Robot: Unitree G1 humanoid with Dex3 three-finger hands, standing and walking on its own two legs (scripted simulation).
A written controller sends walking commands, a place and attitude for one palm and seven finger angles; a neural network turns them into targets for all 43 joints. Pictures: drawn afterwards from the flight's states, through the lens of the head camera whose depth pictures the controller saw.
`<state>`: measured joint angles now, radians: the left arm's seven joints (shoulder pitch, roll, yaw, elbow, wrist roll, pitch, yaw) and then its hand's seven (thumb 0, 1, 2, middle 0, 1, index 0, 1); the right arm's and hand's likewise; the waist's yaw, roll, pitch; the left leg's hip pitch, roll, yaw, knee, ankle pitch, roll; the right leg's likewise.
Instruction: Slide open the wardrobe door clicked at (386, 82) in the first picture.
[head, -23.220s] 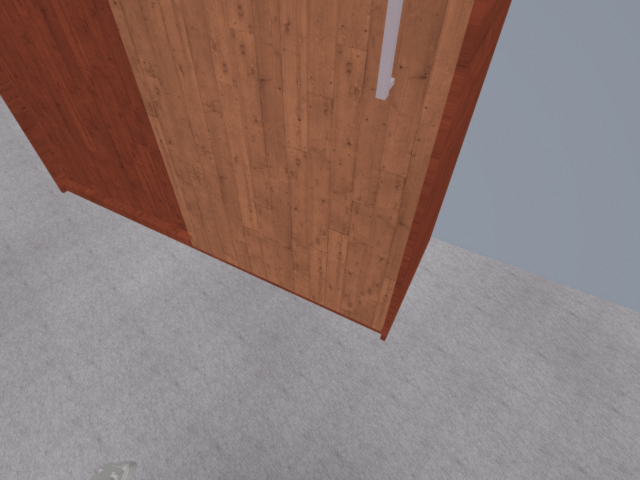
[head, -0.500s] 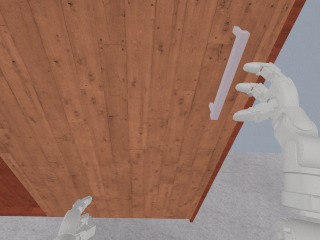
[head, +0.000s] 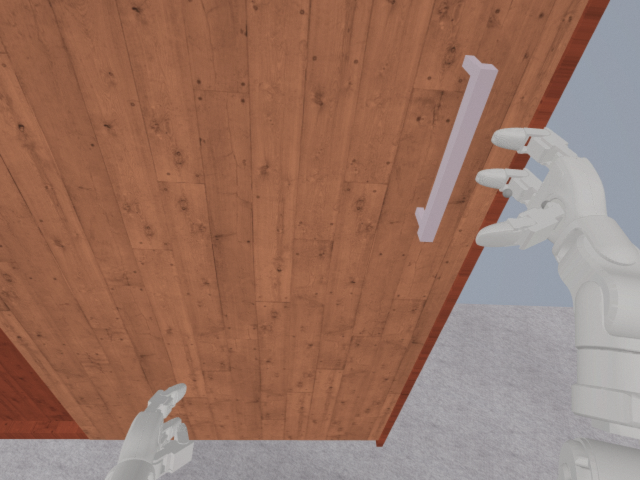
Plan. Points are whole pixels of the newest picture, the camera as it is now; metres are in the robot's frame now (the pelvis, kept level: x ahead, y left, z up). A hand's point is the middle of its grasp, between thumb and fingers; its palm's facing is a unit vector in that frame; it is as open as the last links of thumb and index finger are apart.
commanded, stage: move the hooked fingers beside the handle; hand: right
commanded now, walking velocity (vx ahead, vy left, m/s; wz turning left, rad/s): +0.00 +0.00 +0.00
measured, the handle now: (446, 158) +0.43 -0.10 +0.25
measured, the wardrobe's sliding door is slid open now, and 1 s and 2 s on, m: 0.00 0.00 0.00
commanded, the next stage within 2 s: feel for the door with the fingertips in 0.50 s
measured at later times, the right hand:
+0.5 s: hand (513, 194) +0.37 -0.17 +0.25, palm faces -0.04 +1.00 -0.04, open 14.0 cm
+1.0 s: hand (482, 194) +0.36 -0.13 +0.25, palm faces -0.08 +1.00 -0.03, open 14.0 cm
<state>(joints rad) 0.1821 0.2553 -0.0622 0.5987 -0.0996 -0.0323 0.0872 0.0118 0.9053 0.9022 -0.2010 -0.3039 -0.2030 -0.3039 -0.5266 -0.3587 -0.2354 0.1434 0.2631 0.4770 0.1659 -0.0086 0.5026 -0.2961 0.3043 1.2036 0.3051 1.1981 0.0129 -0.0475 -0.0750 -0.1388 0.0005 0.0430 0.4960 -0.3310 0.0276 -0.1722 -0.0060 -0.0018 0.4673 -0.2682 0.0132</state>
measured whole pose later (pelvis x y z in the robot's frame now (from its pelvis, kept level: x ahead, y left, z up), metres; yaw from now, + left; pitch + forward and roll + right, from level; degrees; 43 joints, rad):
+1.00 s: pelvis +0.00 -0.01 +0.00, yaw +0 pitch -2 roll -1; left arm 0.17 0.24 -0.06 0.60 -0.09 -0.02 0.07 0.01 0.91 0.90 -0.20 -0.30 -0.20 -0.30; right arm -0.49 -0.27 -0.17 -0.01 0.26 0.54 0.08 -0.01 0.50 -0.30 0.30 1.20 0.30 1.20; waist 0.01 -0.05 -0.07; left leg -0.14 0.01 0.03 0.50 -0.33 0.02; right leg -0.17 0.00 -0.01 0.47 -0.28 0.01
